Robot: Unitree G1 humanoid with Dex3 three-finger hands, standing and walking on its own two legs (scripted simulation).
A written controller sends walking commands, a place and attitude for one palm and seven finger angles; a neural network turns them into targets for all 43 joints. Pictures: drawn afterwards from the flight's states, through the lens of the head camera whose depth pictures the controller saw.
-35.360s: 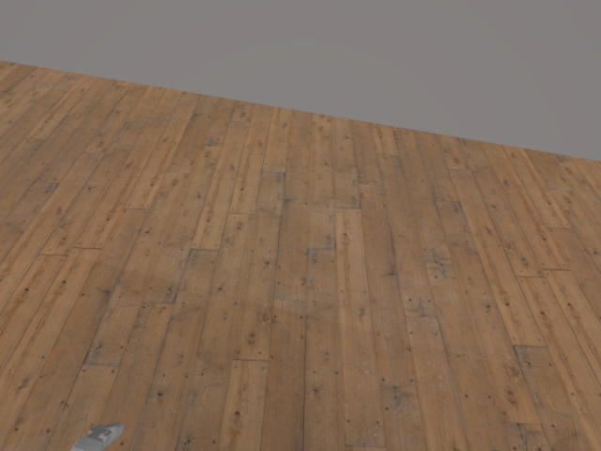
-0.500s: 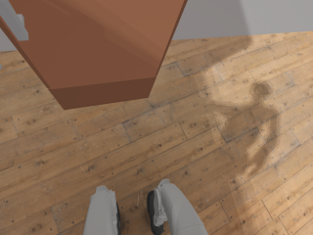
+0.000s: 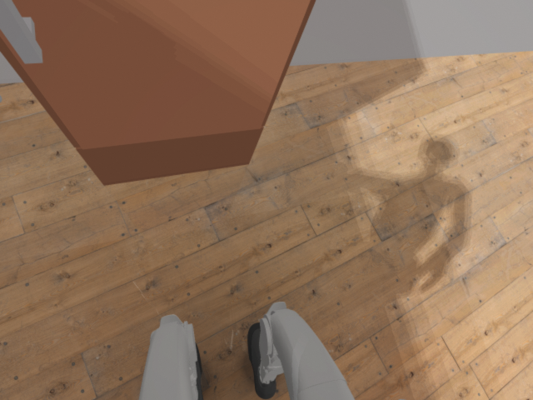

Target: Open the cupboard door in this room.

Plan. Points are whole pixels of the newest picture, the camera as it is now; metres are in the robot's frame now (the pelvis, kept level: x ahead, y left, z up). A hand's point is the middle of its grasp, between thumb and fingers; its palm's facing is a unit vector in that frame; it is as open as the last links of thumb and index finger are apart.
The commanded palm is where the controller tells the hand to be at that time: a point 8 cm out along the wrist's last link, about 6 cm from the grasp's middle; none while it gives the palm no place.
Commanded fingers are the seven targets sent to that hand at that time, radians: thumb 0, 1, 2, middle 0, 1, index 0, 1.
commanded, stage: move the hooked fingers beside the handle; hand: left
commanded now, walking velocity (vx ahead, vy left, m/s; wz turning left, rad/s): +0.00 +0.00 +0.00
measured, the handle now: out of the picture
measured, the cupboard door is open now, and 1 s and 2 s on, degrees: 0 0 0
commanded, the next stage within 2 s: slide the fingers in behind the handle in 0.04 s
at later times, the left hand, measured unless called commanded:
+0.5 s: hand out of the picture +0.54 +0.29 +0.06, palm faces +0.13 -0.99 -0.01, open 14.0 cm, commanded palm +0.52 +0.30 +0.06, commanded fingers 0.00 -0.50 0.30 -0.30 -1.20 -0.30 -1.20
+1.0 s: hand (7, 46) +0.54 +0.25 +0.06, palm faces +0.15 -0.99 -0.01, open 14.0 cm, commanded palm +0.52 +0.28 +0.06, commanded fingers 0.00 -0.50 0.30 -0.30 -1.20 -0.30 -1.20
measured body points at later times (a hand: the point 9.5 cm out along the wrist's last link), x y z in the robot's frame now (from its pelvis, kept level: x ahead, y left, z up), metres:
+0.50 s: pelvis +0.01 +0.00 +0.01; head +0.20 +0.05 +0.42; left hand +0.52 +0.34 +0.07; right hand +0.00 -0.26 -0.08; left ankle +0.02 +0.08 -0.61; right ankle +0.03 -0.13 -0.61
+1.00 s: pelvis +0.00 -0.01 +0.01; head +0.19 +0.03 +0.41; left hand +0.53 +0.30 +0.07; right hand +0.00 -0.27 -0.09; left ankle +0.02 +0.08 -0.61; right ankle +0.03 -0.13 -0.61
